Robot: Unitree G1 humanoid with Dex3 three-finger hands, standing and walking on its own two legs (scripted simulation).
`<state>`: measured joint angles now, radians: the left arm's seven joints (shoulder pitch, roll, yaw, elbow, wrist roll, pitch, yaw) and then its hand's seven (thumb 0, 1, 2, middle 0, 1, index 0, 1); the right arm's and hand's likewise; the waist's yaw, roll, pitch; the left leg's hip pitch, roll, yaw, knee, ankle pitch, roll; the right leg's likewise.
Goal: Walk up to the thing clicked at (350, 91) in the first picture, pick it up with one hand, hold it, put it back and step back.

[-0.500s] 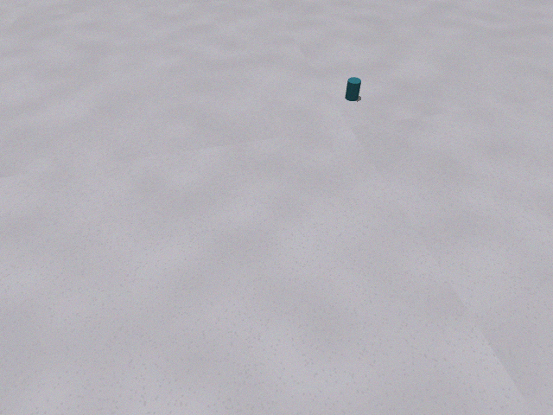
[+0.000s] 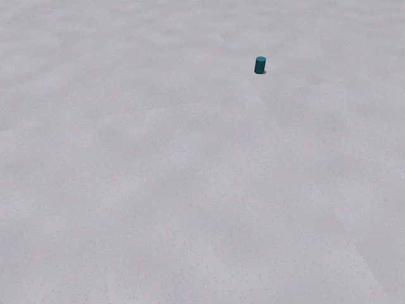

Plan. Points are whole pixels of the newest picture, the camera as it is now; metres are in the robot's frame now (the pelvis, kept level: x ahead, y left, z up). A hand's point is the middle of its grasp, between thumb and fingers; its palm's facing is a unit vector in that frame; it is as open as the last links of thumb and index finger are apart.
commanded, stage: stand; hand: left
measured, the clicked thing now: (260, 65) +2.21 -0.48 -0.72
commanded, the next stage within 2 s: walk up in 0.62 s
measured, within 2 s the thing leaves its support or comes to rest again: neither
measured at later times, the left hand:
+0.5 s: hand out of the picture +0.08 +0.25 -0.16, palm faces -0.02 -0.94 -0.34, open 7.4 cm
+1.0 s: hand (128, 267) +0.24 +0.20 -0.13, palm faces -0.14 -0.89 -0.44, open 7.4 cm
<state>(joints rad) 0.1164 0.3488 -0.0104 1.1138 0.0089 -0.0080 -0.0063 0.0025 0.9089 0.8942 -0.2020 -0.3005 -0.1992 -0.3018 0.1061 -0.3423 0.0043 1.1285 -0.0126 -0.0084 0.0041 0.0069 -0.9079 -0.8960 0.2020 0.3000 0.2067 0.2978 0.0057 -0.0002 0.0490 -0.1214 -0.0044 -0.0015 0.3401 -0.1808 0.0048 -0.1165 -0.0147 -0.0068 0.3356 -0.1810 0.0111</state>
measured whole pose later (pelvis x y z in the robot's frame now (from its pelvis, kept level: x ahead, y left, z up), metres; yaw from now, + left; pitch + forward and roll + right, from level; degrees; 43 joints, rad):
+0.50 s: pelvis +0.00 +0.00 +0.00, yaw +0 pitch -2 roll +0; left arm 0.12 0.35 -0.01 1.11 0.01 -0.01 -0.01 0.00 0.91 0.89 -0.20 -0.30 -0.20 -0.30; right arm 0.11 -0.35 0.00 1.13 -0.01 -0.01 0.00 0.01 -0.91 -0.90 0.20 0.30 0.21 0.30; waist 0.00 0.00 0.05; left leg -0.11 0.00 -0.01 0.33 -0.18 0.00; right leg -0.10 -0.01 -0.01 0.32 -0.18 0.01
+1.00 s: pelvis +0.09 -0.10 -0.03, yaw -10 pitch -2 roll +1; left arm 0.18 0.50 0.11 0.99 0.03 -0.02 -0.14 0.00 0.91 0.89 -0.20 -0.30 -0.20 -0.30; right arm 0.26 -0.50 -0.12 1.04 -0.06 -0.05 0.05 0.01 -0.90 -0.90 0.20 0.30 0.21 0.30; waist 0.00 0.03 -0.03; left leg -0.03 0.17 0.13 0.58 -0.47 0.02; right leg -0.40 -0.10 -0.06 0.66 -0.22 0.00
